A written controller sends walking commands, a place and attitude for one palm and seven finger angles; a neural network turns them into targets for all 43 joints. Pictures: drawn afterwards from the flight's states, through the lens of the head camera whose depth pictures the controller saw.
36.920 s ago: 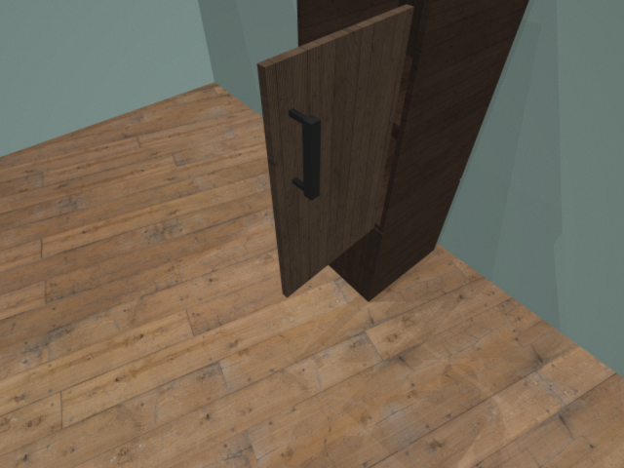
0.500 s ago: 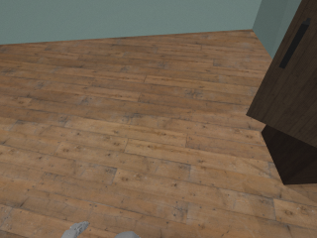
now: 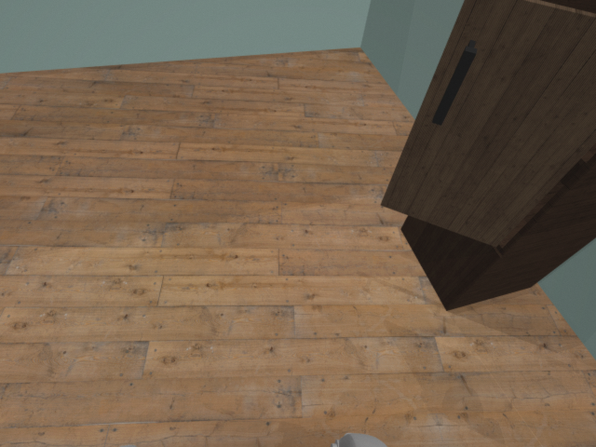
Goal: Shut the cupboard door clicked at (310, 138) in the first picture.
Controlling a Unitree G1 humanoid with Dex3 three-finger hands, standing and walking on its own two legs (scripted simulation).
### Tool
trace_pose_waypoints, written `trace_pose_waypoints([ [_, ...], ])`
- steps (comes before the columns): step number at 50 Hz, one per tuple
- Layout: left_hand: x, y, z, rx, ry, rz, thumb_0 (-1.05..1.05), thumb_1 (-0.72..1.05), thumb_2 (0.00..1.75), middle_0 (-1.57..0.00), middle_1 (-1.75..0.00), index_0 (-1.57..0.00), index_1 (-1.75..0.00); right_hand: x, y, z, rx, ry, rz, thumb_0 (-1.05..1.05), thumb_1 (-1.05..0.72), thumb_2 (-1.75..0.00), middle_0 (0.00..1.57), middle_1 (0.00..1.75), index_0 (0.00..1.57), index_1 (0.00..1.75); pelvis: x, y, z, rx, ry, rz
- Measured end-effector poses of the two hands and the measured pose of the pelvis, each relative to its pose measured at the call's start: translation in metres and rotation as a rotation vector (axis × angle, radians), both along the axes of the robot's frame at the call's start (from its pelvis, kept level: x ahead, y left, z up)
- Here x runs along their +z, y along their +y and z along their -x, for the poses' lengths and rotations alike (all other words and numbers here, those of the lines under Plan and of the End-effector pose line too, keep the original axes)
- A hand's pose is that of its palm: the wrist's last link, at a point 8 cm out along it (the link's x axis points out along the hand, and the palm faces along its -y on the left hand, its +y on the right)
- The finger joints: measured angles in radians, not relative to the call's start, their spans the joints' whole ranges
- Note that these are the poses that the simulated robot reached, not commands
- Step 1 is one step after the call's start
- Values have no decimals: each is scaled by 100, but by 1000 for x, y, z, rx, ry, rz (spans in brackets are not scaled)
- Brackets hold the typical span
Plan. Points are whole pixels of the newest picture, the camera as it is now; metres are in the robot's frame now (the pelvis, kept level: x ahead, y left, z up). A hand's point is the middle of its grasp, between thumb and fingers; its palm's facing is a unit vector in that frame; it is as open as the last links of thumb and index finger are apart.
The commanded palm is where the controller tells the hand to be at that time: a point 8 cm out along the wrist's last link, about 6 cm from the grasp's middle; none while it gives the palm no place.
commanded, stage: turn to face it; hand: left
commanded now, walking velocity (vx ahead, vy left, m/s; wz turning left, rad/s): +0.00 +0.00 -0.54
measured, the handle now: (454, 84) +0.77 -0.25 +0.08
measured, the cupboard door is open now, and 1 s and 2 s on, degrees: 51 51 51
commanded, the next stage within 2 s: take the last steps up to it in 0.52 s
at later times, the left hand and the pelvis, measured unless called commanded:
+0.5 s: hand out of the picture +0.13 +0.13 -0.16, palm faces -0.20 -0.95 -0.23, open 7.4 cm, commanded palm none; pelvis +0.02 -0.04 +0.00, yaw -13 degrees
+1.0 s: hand (234, 397) +0.21 +0.11 -0.16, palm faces -0.42 -0.89 -0.19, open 7.4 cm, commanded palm none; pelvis +0.06 -0.05 +0.01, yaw -24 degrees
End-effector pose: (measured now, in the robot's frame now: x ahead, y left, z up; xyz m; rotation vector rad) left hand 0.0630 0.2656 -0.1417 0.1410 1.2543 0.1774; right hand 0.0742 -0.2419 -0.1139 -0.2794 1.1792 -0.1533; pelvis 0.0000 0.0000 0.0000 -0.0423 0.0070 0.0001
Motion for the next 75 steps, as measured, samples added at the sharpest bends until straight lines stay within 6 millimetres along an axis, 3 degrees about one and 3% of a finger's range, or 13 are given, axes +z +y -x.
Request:
trace_pose_waypoints([
  [5, 9, -14, -39, -95, -35, -25, 0, 91, 89, -20, -30, -20, -30, -12, -15, 32, -102, 38, -29, 1, -91, -90, 21, 30, 20, 30, -3, -9, -3, -65, -9, -6],
  [10, 12, -44, -78, -198, -107, -71, 0, 91, 89, -20, -30, -20, -30, -42, -43, 65, -207, 85, -68, 1, -91, -90, 21, 30, 20, 30, -19, -30, -8, -125, -13, -38],
  [13, 18, -61, -84, -230, -124, -84, 0, 91, 89, -20, -30, -20, -30, -50, -57, 76, -252, 125, -69, 1, -91, -90, 20, 30, 20, 30, -18, -36, -8, -143, -18, -32],
  [19, 23, -81, -79, -262, -74, -68, 0, 91, 89, -20, -30, -20, -30, -32, -65, 72, -292, 92, -72, 1, -91, -90, 20, 30, 20, 30, -3, -42, -13, -193, -9, -58],
  [25, 12, -86, -75, -273, -38, -21, 0, 91, 89, -21, -30, -20, -30, -22, -57, 58, -309, 56, -58, 1, -91, -90, 20, 30, 20, 30, -1, -38, -21, -227, -9, -46],
  [32, -18, -64, -76, -267, 20, 25, 0, 91, 89, -21, -30, -21, -30, -16, -32, 43, -325, -1, -11, 1, -91, -90, 20, 30, 20, 30, -13, -16, -34, -271, -15, -17],
  [43, -1, -60, -109, -369, 59, 26, 0, 91, 89, -20, -30, -20, -30, -1, -2, 92, -436, 83, -41, 1, -91, -90, 20, 30, 20, 30, 7, -19, -50, -358, -2, 0],
  [49, 7, -99, -151, -471, 38, 14, 0, 91, 89, -20, -30, -20, -30, -6, -6, 143, -566, 181, -74, 1, -91, -90, 20, 30, 20, 30, 7, -44, -60, -411, -6, -10],
  [57, 7, -199, -216, -570, -113, 5, 0, 91, 89, -20, -30, -20, -30, -36, -43, 191, -666, 344, -156, 1, -91, -90, 20, 30, 20, 30, -15, -110, -77, -437, -18, -41],
  [59, 10, -217, -217, -553, -135, 10, 0, 91, 89, -20, -30, -20, -30, -39, -61, 182, -654, 362, -166, 1, -91, -90, 20, 30, 20, 30, -14, -123, -81, -426, -23, -31],
  [62, 12, -233, -206, -515, -107, 16, 0, 91, 89, -20, -30, -20, -30, -34, -94, 147, -624, 306, -154, 1, -91, -90, 20, 30, 20, 30, -5, -141, -91, -420, -26, -36],
  [68, 5, -241, -184, -442, 4, -7, -1, 94, 89, -20, -30, -20, -30, -26, -155, 49, -545, 116, -117, 1, -91, -90, 20, 30, 20, 30, 1, -174, -118, -398, -14, -19],
  [75, -14, -254, -158, -374, 181, 20, 0, 93, 89, -20, -30, -20, -30, -22, -197, -68, -445, -20, -99, 1, -91, -90, 20, 30, 20, 30, -6, -202, -165, -393, -13, 3],
])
